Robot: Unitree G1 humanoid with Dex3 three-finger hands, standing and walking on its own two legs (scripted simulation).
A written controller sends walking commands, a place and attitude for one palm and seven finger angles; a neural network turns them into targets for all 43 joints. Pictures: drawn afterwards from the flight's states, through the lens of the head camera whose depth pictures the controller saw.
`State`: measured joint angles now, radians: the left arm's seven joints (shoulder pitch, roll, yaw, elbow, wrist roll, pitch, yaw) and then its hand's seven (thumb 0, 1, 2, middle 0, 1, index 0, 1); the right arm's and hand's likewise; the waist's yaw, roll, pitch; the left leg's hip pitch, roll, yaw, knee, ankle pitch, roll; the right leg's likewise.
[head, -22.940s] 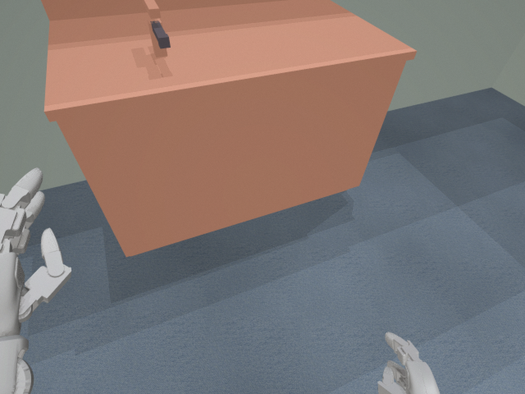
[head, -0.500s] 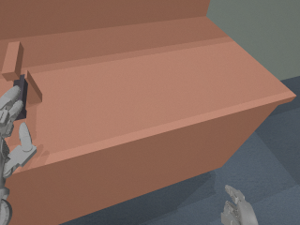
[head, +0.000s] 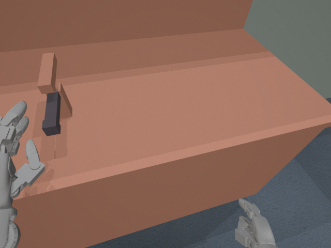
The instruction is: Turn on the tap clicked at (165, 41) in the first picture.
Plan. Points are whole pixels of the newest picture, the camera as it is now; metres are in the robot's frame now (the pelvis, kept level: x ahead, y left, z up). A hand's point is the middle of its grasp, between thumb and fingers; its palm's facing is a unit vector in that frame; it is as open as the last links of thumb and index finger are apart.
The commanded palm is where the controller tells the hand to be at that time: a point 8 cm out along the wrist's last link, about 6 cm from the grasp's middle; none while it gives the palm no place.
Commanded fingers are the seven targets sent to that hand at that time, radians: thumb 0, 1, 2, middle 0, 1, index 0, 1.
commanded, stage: come to a stop and stand still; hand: left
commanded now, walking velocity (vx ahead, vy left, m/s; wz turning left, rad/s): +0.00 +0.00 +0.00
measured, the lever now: (51, 127) +0.33 +0.29 +0.11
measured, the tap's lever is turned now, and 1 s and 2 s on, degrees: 0 0 0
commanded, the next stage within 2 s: look again from close up in 0.48 s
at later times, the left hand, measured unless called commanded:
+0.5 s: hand (12, 168) +0.21 +0.29 +0.16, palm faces +0.39 -0.84 -0.38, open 7.5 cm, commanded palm +0.15 +0.32 +0.17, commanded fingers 0.00 0.90 0.90 -0.20 -0.30 -0.20 -0.30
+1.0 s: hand (16, 175) +0.20 +0.28 +0.15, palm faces +0.39 -0.84 -0.37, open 7.5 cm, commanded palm +0.14 +0.30 +0.17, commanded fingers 0.00 0.90 0.90 -0.20 -0.30 -0.20 -0.30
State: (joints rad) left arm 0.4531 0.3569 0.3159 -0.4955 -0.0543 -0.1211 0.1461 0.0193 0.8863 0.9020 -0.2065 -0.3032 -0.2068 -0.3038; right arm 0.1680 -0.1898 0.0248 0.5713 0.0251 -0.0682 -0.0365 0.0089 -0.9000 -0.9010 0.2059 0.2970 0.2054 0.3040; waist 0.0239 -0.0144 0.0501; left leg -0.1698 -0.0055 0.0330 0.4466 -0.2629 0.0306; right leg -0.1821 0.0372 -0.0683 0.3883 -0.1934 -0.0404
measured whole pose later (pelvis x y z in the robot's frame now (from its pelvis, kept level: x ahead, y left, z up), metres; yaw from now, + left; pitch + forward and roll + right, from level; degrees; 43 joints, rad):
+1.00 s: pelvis -0.02 +0.02 +0.00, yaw +0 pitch -1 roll -1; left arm 0.39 0.39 0.37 -0.39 -0.04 -0.23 0.10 0.02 0.88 0.90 -0.21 -0.30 -0.21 -0.31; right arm 0.23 -0.20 0.02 0.58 0.02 -0.14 -0.03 0.01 -0.90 -0.90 0.21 0.30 0.20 0.30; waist 0.04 -0.04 0.05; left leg -0.22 -0.03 0.05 0.49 -0.25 0.06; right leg -0.24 0.01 -0.05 0.44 -0.19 -0.02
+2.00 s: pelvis -0.01 +0.05 +0.00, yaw -1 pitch -1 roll -2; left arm 0.39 0.38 0.36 -0.49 -0.03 -0.19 0.10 0.02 0.89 0.90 -0.21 -0.30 -0.21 -0.30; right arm 0.16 -0.18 0.04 0.55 0.02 -0.10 -0.01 0.01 -0.90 -0.90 0.21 0.30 0.21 0.30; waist 0.05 -0.04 0.07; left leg -0.19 -0.05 0.07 0.47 -0.27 0.09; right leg -0.21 -0.01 -0.03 0.42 -0.20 0.02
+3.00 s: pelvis -0.01 -0.03 +0.00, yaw -1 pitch +0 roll -1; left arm 0.44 0.39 0.36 -0.49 -0.07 -0.14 0.08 0.02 0.89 0.90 -0.21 -0.30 -0.21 -0.30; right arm 0.19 -0.20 0.00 0.55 0.03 -0.06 -0.02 0.01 -0.90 -0.90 0.21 0.30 0.21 0.30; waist 0.02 -0.02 0.06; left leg -0.22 0.04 0.04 0.50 -0.28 -0.01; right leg -0.23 0.08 -0.06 0.43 -0.19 -0.08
